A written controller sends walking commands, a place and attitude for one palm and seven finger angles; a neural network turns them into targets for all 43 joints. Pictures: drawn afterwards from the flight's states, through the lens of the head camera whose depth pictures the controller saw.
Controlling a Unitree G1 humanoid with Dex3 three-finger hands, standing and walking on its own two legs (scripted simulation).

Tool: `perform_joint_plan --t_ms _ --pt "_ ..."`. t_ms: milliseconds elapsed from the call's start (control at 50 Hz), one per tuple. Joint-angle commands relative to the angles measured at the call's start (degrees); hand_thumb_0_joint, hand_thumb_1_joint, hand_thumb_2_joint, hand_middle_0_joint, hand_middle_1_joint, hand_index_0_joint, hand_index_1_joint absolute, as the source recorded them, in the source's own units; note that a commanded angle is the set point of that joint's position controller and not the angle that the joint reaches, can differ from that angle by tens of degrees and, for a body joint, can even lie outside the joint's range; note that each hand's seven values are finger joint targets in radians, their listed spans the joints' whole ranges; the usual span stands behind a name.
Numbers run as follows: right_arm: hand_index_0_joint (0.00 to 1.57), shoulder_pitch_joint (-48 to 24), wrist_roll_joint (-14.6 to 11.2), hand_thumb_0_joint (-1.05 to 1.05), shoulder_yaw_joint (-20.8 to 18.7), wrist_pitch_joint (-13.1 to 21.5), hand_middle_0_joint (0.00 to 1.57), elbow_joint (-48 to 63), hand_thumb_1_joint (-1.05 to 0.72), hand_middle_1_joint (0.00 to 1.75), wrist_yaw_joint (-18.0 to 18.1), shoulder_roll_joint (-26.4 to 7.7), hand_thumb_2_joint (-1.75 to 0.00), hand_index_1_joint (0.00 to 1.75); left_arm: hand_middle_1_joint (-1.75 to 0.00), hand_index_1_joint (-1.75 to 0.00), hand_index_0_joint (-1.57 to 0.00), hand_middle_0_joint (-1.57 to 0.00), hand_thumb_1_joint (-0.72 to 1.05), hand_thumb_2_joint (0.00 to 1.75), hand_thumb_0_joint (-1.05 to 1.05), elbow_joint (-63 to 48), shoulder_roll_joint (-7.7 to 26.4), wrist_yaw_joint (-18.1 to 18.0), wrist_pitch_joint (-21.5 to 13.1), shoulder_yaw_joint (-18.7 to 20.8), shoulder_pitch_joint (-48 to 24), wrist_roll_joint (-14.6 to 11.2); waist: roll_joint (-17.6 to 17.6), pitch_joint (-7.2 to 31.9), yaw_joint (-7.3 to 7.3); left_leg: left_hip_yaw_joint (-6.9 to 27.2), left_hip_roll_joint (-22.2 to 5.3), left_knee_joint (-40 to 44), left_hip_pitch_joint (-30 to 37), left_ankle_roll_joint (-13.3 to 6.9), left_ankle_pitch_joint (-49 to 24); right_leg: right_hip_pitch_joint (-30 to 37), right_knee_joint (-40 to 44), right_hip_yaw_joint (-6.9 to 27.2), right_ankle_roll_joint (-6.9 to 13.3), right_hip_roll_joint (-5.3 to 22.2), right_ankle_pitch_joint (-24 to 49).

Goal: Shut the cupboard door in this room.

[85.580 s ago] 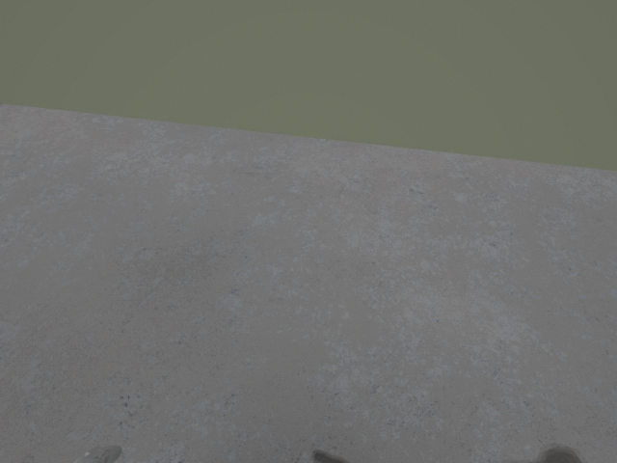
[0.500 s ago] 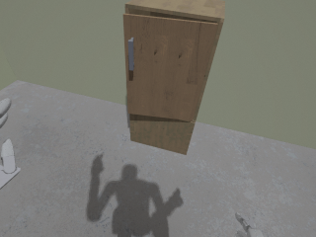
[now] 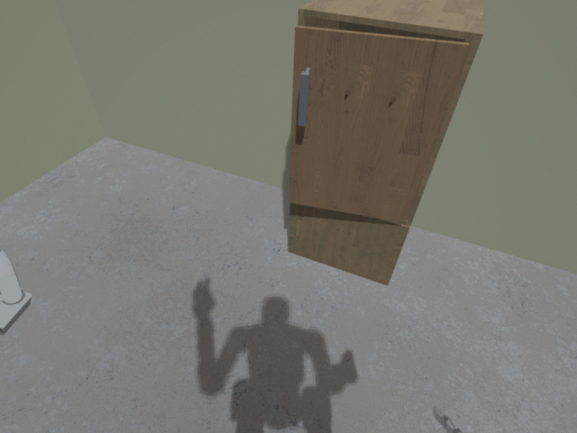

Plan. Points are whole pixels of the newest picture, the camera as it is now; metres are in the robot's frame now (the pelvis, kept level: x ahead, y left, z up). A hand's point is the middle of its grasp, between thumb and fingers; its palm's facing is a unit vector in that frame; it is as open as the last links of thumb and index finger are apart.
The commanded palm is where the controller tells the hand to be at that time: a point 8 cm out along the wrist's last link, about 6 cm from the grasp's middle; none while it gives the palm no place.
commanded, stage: stop stepping back and stand still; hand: left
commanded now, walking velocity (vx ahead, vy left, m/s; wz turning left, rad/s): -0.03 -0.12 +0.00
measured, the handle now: (305, 97) +0.96 +0.04 +0.06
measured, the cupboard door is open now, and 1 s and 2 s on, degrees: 10 10 10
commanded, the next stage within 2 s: let the arm hang, fingers relaxed in 0.44 s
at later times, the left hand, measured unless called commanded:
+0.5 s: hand (68, 305) +0.20 +0.26 +0.16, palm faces +0.44 -0.80 -0.42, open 7.5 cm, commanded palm +0.14 +0.28 +0.19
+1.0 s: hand out of the picture -0.02 +0.20 -0.17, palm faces +0.00 -0.98 -0.21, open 7.1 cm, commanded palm none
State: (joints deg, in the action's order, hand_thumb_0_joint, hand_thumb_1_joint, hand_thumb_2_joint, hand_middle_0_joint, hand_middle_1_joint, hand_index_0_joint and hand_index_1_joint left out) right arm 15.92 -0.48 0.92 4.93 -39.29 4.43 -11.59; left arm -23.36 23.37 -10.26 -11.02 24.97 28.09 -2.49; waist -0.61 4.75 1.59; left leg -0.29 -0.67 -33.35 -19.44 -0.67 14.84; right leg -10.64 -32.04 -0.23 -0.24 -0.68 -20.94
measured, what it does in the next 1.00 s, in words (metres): stands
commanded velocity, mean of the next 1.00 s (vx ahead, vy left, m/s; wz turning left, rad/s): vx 0.01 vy -0.02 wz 0.00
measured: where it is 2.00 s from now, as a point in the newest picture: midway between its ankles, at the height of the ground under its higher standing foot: outside the picture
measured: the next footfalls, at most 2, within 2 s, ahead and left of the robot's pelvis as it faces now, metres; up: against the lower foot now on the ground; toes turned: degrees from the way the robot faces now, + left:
none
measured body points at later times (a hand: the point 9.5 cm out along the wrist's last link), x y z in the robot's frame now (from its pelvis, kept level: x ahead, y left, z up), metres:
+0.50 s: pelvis +0.00 -0.01 +0.01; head -0.02 -0.01 +0.46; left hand +0.17 +0.30 +0.18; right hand +0.12 -0.27 -0.09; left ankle +0.04 +0.11 -0.73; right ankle -0.05 -0.12 -0.73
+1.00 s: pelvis -0.02 +0.00 +0.01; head +0.00 +0.02 +0.46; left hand -0.02 +0.25 -0.15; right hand +0.00 -0.26 -0.13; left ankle +0.04 +0.11 -0.73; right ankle -0.05 -0.12 -0.73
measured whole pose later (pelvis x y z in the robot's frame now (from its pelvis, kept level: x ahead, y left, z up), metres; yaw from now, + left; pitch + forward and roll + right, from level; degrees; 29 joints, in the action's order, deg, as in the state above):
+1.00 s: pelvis -0.02 +0.00 +0.01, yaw +0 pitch -1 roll -1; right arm 13.4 1.3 0.2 -2.1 -59.7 0.8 -12.8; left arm 60.4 13.7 -0.2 1.6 1.1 16.8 0.9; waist 1.2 -3.7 0.1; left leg -0.4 -1.0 -27.0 -17.0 -0.6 8.9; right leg -7.9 -24.8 -1.4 0.2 -0.7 -15.8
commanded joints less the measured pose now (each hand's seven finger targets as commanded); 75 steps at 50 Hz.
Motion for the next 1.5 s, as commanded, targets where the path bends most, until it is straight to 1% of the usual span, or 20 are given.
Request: perform_joint_plan --t_ms 0,20,60,100,140,180,280,340,500,520,540,580,620,660,680,760,880,1040,1160,1480 --pt "0.20 -7.6 -0.1 0.00 -2.0 4.0 0.20 9.8 -0.90 0.30 1.1 -7.3 -0.90 0.30 -0.30 -0.30 -0.20 -0.20 0.90 0.90 0.00 -13.0 9.9 0.5 -1.2 2.1 -9.7 -0.2 -6.5 1.9 -2.25 10.2 -9.5 14.2 9.4 -1.4 -12.5 -5.1 0.3 -0.4 -1.3 0.2 8.9" --pt "0.20 -8.0 -0.1 0.00 -2.0 4.5 0.20 10.4 -0.90 0.30 1.0 -6.9 -0.90 0.30 -0.30 -0.30 -0.20 -0.20 0.90 0.90 0.00 -15.5 8.5 0.6 -1.6 0.7 -10.3 -0.2 -6.4 0.2 -2.41 13.0 -11.0 16.8 8.9 -1.8 -7.1 -5.7 0.1 -0.5 -1.2 -0.3 5.4" --pt "0.20 -8.4 0.2 0.00 -2.0 5.3 0.20 10.9 -0.90 0.30 0.7 -7.0 -0.90 0.30 -0.30 -0.30 -0.20 -0.20 0.90 0.90 0.00 -19.6 9.0 0.3 -2.2 1.3 -10.1 0.0 -7.5 -0.2 -2.46 13.9 -11.8 19.5 7.8 -2.2 1.3 -5.2 0.8 -0.1 -0.8 -0.3 3.8" --pt "0.20 -8.5 0.6 0.00 -2.0 5.4 0.20 11.2 -0.90 0.30 0.4 -7.0 -0.90 0.30 -0.30 -0.30 -0.20 -0.20 0.90 0.90 0.00 -21.3 11.5 -0.2 -2.4 5.0 -6.9 0.2 -10.5 0.2 -2.04 11.6 -11.0 21.0 5.1 -1.7 7.9 -2.9 2.5 -0.6 -0.5 -0.3 3.5" --pt "0.20 -8.6 0.7 0.00 -1.6 4.9 0.20 12.0 -0.90 0.30 0.1 -6.1 -0.90 0.30 -0.30 -0.30 -0.20 -0.20 0.90 0.90 0.00 -19.8 10.4 -0.3 -2.6 5.6 -2.8 0.0 -12.0 0.0 -1.92 8.7 -9.6 20.5 1.1 -1.2 11.9 0.4 5.4 -1.2 0.1 0.0 4.0" --pt "0.20 -8.3 0.5 0.00 -1.8 4.0 0.20 12.6 -0.90 0.30 -0.2 -5.9 -0.90 0.30 -0.30 -0.30 -0.20 -0.20 0.90 0.90 0.00 -16.8 10.5 -0.4 -2.3 7.4 2.2 -0.5 -9.5 1.3 -1.87 4.9 -7.2 17.1 -0.6 -0.5 12.5 2.9 8.4 -0.5 1.0 0.2 4.2" --pt "0.20 -7.3 0.0 0.00 -2.0 1.6 0.20 12.4 -0.90 0.30 -0.5 -5.6 -0.90 0.30 -0.30 -0.30 -0.20 -0.20 0.90 0.90 0.00 -13.2 9.8 -0.2 -1.5 6.7 4.9 -1.6 -0.5 0.6 -2.70 0.2 -3.3 3.7 3.2 0.5 -1.1 -3.9 14.0 8.7 4.0 6.5 8.4" --pt "0.20 -7.5 -0.4 0.00 -2.1 1.7 0.20 12.0 -0.90 0.30 -0.1 -6.2 -0.90 0.30 -0.30 -0.30 -0.20 -0.20 0.90 0.90 0.00 -11.9 9.1 -0.2 -1.2 4.5 1.0 -1.1 -0.1 0.0 -2.82 0.4 -3.6 3.3 5.9 0.4 -7.2 -4.9 12.2 7.1 3.1 6.2 15.5" --pt "0.20 -8.6 -0.5 0.00 -2.5 2.7 0.20 11.9 -0.90 0.30 0.6 -6.9 -0.90 0.30 -0.30 -0.30 -0.20 -0.20 0.90 0.90 0.00 -14.6 11.7 -0.2 -2.5 5.4 -2.7 -0.3 -3.0 -0.1 -1.78 1.9 -4.0 6.7 6.8 -0.3 -11.7 -2.5 10.2 3.3 1.2 3.8 14.8" --pt "0.20 -12.1 -0.1 0.00 -5.2 5.0 0.20 1.0 -0.90 0.30 -4.6 -17.7 -0.90 0.30 -0.30 -0.30 -0.20 -0.20 0.90 0.90 0.00 29.5 0.2 8.3 5.8 -19.3 -3.0 4.0 -3.3 -4.7 -3.28 3.1 -6.0 -1.4 3.2 -0.9 -24.2 -7.1 1.2 0.4 1.9 6.9 24.6" --pt "0.20 -7.6 -0.1 0.00 -5.2 1.6 0.20 0.9 -0.90 0.30 -4.7 -14.7 -0.90 0.30 -0.30 -0.30 -0.20 -0.20 0.90 0.90 0.00 30.7 -1.4 9.6 10.3 -18.4 -3.0 3.3 -2.6 -0.8 -2.52 1.6 -5.8 0.1 4.8 -0.5 -21.9 -5.9 2.1 2.7 2.1 6.3 21.2" --pt "0.20 -6.7 0.8 0.00 -4.0 -0.7 0.20 0.8 -0.90 0.30 -4.5 -13.6 -0.90 0.30 -0.30 -0.30 -0.20 -0.20 0.90 0.90 0.00 35.1 -1.7 10.2 11.0 -19.3 -6.7 3.6 1.4 -1.6 -1.74 4.2 -6.1 1.1 1.2 -1.8 -15.4 -6.4 1.7 1.7 2.5 5.2 12.9" --pt "0.20 -7.4 1.3 0.00 -3.6 -1.9 0.20 0.4 -0.90 0.30 -4.4 -14.3 -0.90 0.30 -0.30 -0.30 -0.20 -0.20 0.90 0.90 0.00 41.1 0.6 10.4 10.5 -20.0 -10.2 3.8 9.2 -1.9 -1.72 5.3 -5.1 0.1 1.1 -1.9 -15.3 -5.9 3.2 3.7 3.6 6.1 13.6" --pt "0.20 -7.5 1.7 0.00 -3.6 -2.7 0.20 -1.1 -0.90 0.30 -4.4 -14.8 -0.90 0.30 -0.30 -0.30 -0.20 -0.20 0.90 0.90 0.00 48.1 2.2 10.2 10.2 -20.5 -13.2 4.0 11.5 -1.0 -2.07 4.8 -3.7 -0.3 3.2 -1.4 -16.8 -5.0 4.1 5.8 4.9 7.7 18.8" --pt "0.20 -7.4 1.8 0.00 -3.5 -3.3 0.20 -2.3 -0.90 0.30 -4.4 -14.7 -0.90 0.30 -0.30 -0.30 -0.20 -0.20 0.90 0.90 0.00 51.8 2.5 9.9 10.3 -20.9 -14.3 3.9 10.5 -1.0 -2.21 4.6 -3.4 0.3 4.4 -1.1 -16.8 -4.7 4.4 5.9 5.0 8.0 19.1" --pt "0.20 -7.6 2.0 0.00 -2.2 -4.6 0.20 -7.2 -0.90 0.30 -4.2 -12.5 -0.90 0.30 -0.30 -0.30 -0.20 -0.20 0.90 0.90 0.00 64.4 0.3 9.3 11.1 -22.6 -15.1 3.4 -2.6 -0.9 -1.99 6.3 -4.7 7.2 6.0 -1.1 -13.2 -1.7 6.6 5.2 3.1 5.5 9.0" --pt "0.20 -5.7 1.8 0.00 -2.5 -4.9 0.20 -14.3 -0.90 0.30 -3.1 -10.2 -0.90 0.30 -0.30 -0.30 -0.20 -0.20 0.90 0.90 0.00 77.0 -2.3 9.4 10.8 -22.2 -12.4 3.4 -9.1 -3.1 -1.75 6.6 -5.0 11.9 7.4 -1.1 -4.2 -0.6 11.9 5.3 3.7 5.1 6.4" --pt "0.20 -3.2 1.3 0.00 -3.4 -4.8 0.20 -19.5 -0.90 0.30 -2.6 -11.9 -0.90 0.30 -0.30 -0.30 -0.20 -0.20 0.90 0.90 0.00 85.0 -1.5 9.5 10.5 -22.6 -11.1 3.3 -1.2 -6.4 -1.98 7.2 -6.1 15.3 9.5 -1.6 -0.2 -1.9 15.0 4.5 3.6 5.3 4.5" --pt "0.20 -3.3 1.3 0.00 -3.7 -4.8 0.20 -21.0 -0.90 0.30 -2.7 -12.9 -0.90 0.30 -0.30 -0.30 -0.20 -0.20 0.90 0.90 0.00 86.7 -0.3 9.4 10.4 -22.7 -11.1 3.4 1.4 -8.0 -2.03 6.9 -5.9 16.5 9.8 -1.7 1.2 -3.2 15.5 4.9 3.5 5.5 3.0" --pt "0.20 -6.8 1.4 0.00 -3.6 -4.1 0.20 -21.5 -0.90 0.30 -3.2 -14.6 -0.90 0.30 -0.30 -0.30 -0.20 -0.20 0.90 0.90 0.00 85.4 2.6 9.5 9.9 -22.2 -16.1 3.4 -0.7 -7.7 -1.93 6.0 -5.5 16.2 10.9 -1.1 -5.4 -1.6 16.6 5.7 3.4 6.5 6.5"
